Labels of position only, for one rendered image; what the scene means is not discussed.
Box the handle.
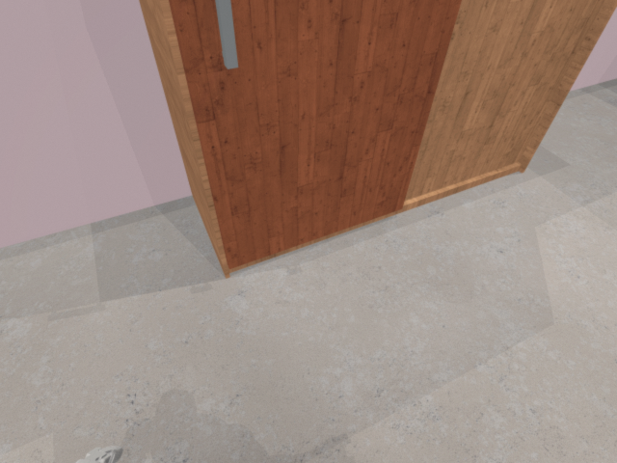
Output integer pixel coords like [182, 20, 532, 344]
[215, 0, 238, 69]

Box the wardrobe door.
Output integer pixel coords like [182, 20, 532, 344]
[169, 0, 462, 269]
[405, 0, 604, 201]

